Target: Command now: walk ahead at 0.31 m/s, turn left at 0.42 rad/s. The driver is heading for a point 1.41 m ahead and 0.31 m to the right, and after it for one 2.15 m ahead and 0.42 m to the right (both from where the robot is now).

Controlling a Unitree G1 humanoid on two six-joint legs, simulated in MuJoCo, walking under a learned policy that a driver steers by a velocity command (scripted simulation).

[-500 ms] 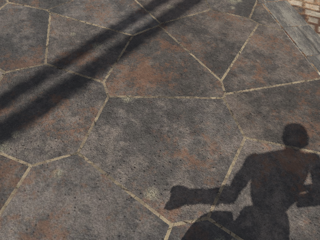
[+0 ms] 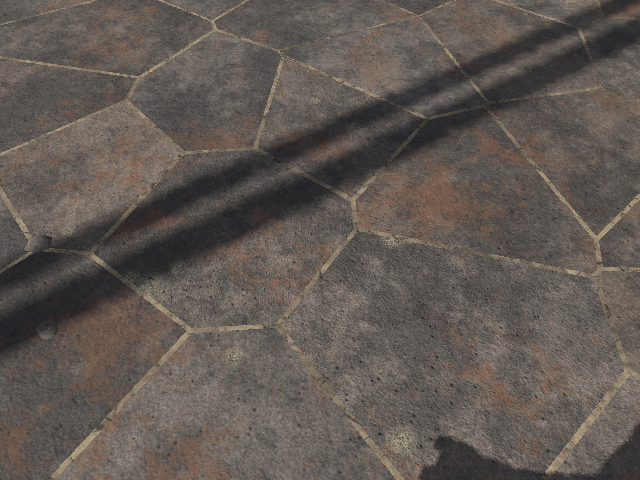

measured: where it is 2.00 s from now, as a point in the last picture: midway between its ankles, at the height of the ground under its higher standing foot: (363, 399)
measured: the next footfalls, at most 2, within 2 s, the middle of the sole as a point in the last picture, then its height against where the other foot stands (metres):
left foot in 0.42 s outside the picture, level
right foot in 0.90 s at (367, 447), level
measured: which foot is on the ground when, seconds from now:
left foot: down 0.00-0.00, up 0.02-0.40, down 0.42-0.92, up 0.94-1.00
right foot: down 0.00-0.42, up 0.44-0.88, down 0.90-1.00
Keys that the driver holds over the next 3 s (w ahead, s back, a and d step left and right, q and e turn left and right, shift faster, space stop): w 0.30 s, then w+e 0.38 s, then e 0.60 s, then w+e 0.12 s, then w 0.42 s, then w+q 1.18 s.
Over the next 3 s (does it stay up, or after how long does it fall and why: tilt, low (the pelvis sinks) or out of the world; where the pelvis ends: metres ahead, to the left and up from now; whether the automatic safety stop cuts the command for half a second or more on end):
stays up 1.19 -0.35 0.01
